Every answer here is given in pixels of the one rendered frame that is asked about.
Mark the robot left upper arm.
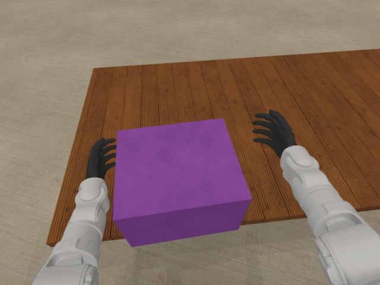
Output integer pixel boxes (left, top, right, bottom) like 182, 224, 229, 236
34, 264, 99, 285

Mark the table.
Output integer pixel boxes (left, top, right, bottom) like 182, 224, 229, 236
46, 49, 380, 247

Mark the right robot forearm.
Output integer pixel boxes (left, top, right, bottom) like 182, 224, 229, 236
280, 145, 380, 241

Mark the left robot hand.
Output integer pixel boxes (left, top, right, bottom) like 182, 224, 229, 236
85, 138, 117, 180

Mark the robot right upper arm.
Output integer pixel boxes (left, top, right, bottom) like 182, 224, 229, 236
314, 223, 380, 285

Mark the right robot hand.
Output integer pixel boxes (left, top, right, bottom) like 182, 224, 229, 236
252, 109, 297, 158

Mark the carton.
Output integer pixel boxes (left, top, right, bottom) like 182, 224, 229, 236
113, 118, 252, 247

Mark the left robot forearm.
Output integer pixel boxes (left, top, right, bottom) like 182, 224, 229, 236
32, 178, 110, 285

